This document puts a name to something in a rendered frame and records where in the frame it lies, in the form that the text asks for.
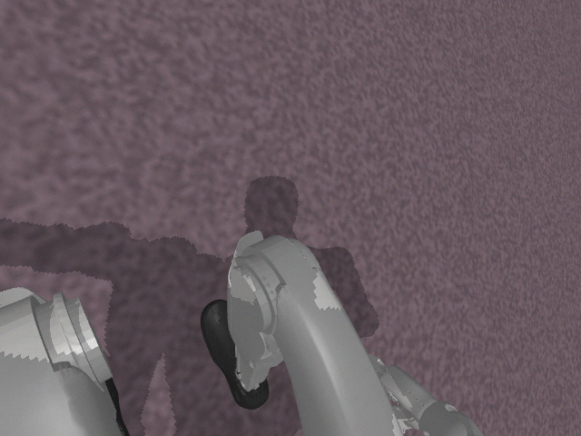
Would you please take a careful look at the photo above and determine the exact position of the right robot arm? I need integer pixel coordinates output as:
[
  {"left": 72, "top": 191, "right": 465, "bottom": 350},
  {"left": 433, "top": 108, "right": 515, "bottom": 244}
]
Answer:
[{"left": 419, "top": 401, "right": 485, "bottom": 436}]

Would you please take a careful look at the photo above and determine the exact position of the right robot hand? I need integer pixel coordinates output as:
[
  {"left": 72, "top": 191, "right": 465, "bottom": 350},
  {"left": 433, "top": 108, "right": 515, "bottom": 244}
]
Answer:
[{"left": 368, "top": 353, "right": 438, "bottom": 433}]

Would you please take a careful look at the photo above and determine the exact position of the right robot foot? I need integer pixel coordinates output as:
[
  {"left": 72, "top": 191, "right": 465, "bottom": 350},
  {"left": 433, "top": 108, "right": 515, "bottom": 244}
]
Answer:
[{"left": 201, "top": 300, "right": 269, "bottom": 410}]

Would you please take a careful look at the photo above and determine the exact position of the left robot foot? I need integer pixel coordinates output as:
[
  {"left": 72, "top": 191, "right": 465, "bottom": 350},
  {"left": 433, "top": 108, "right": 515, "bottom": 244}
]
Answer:
[{"left": 105, "top": 378, "right": 130, "bottom": 436}]

